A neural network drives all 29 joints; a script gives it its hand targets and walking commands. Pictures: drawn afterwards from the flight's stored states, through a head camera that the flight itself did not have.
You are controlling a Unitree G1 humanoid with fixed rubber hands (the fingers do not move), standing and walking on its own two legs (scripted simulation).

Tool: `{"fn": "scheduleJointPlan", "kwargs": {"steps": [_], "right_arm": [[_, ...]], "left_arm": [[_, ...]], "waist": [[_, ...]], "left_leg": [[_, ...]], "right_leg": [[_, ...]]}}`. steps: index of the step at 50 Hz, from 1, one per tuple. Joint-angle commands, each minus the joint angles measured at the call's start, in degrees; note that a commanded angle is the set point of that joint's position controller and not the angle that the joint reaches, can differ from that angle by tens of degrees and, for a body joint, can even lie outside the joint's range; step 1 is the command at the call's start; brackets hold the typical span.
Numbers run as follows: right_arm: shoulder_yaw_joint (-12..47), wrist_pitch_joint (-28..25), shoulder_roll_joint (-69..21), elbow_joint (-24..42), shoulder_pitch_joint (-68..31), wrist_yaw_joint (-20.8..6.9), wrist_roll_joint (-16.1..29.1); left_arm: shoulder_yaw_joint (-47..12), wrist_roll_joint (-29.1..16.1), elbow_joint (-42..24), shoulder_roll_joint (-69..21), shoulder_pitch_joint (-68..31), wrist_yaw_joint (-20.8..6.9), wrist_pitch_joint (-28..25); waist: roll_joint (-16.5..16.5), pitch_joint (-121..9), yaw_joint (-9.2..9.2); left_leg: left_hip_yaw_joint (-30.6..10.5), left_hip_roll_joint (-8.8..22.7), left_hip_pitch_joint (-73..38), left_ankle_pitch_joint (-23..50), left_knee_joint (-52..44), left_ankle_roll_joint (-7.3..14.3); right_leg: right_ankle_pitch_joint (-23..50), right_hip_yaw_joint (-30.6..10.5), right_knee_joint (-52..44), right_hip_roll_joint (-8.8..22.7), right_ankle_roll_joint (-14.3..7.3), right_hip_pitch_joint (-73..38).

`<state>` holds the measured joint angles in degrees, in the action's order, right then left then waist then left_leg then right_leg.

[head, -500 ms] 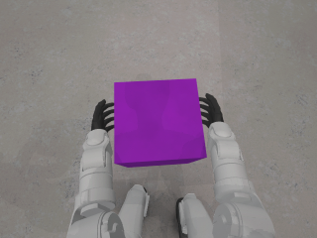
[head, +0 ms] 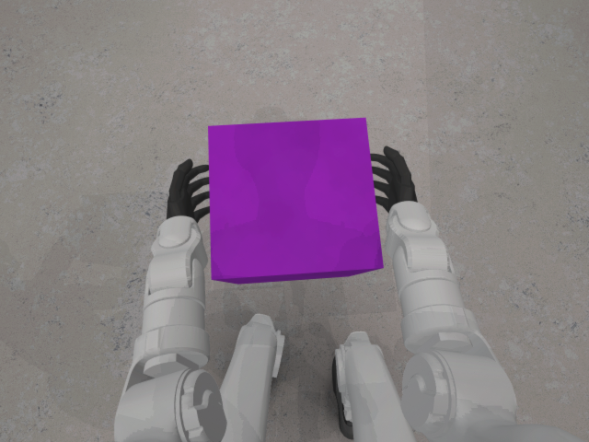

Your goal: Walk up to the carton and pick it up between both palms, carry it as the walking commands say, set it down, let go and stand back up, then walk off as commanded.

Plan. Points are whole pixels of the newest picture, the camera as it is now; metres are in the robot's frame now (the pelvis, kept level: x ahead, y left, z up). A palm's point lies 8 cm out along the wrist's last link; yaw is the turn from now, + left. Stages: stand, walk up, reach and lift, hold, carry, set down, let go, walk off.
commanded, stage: set down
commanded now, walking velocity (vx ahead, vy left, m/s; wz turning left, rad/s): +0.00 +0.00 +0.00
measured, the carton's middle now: (291, 215) +0.42 +0.06 -0.15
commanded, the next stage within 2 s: none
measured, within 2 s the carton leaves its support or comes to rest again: neither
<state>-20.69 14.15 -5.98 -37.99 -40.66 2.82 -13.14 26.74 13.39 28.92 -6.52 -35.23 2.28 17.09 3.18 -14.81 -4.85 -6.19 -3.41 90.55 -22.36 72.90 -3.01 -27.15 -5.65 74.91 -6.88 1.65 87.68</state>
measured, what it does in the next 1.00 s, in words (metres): lowers itself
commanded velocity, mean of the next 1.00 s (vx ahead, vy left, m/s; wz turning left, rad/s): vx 0.00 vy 0.00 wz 0.00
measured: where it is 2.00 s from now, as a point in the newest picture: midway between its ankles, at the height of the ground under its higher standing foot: (300, 396)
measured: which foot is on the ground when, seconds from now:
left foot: down 0.00-1.00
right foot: down 0.00-1.00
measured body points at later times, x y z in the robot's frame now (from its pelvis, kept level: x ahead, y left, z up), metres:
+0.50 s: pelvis -0.02 -0.01 -0.08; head +0.22 +0.02 +0.30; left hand +0.40 +0.22 -0.17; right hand +0.46 -0.08 -0.17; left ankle +0.08 +0.13 -0.59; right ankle +0.05 -0.12 -0.59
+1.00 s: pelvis -0.04 +0.00 -0.14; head +0.26 +0.02 +0.19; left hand +0.43 +0.23 -0.26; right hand +0.48 -0.07 -0.26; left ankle +0.08 +0.14 -0.59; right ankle +0.05 -0.12 -0.59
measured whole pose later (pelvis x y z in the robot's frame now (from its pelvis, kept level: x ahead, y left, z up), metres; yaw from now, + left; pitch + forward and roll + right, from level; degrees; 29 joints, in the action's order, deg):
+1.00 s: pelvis -0.04 +0.00 -0.14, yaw -1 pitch +46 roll -1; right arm -19.3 14.5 1.4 -47.8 -64.4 6.4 -9.9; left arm 29.5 10.1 37.9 1.9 -57.3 3.2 17.0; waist 3.6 -5.3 -6.0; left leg -6.8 -6.1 120.4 -26.8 101.4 -5.6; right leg -32.2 -4.7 104.3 -10.4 3.5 117.8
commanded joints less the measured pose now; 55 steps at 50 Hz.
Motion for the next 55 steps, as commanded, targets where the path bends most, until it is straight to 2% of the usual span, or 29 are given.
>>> {"fn": "scheduleJointPlan", "kwargs": {"steps": [1,13,23,36,55], "right_arm": [[30.02,-1.52,-54.67,-2.6,-30.83,-11.79,6.29],[28.41,-1.67,-52.55,-4.63,-37.99,-9.98,7.0],[26.43,-1.47,-51.32,-6.71,-44.4,-8.73,7.2],[25.18,-1.5,-49.67,-7.8,-51.23,-7.5,7.66],[24.46,-1.54,-45.72,-8.98,-60.31,-6.89,9.68]], "left_arm": [[-34.72,-8.21,1.66,-51.16,-34.54,-14.14,-1.84],[-32.54,-9.18,2.99,-48.69,-41.9,-12.81,-2.02],[-29.58,-9.44,4.79,-46.06,-48.64,-12.76,-1.84],[-27.28,-9.89,6.05,-43.01,-55.27,-13.27,-1.93],[-26.47,-11.3,7.06,-39.54,-64.26,-13.0,-2.22]], "waist": [[-0.74,-46.57,-2.34],[-0.67,-48.7,-2.91],[0.16,-50.01,-3.69],[1.11,-52.58,-4.74],[0.64,-54.15,-5.43]], "left_leg": [[6.92,-4.37,-34.07,18.65,-2.42,0.3],[8.19,-4.94,-27.95,14.86,4.35,-0.28],[9.83,-5.24,-21.54,12.54,9.73,-0.56],[11.41,-5.12,-14.98,13.27,16.47,-0.98],[12.43,-4.47,-8.99,13.5,24.62,-1.39]], "right_leg": [[12.93,5.11,-5.87,-3.93,0.01,-15.11],[8.76,6.38,1.2,-4.67,0.12,-8.7],[7.11,7.07,6.35,-4.99,0.25,-5.85],[8.12,8.05,13.02,-5.3,0.31,-2.28],[7.18,9.76,22.51,-5.38,0.23,5.92]]}}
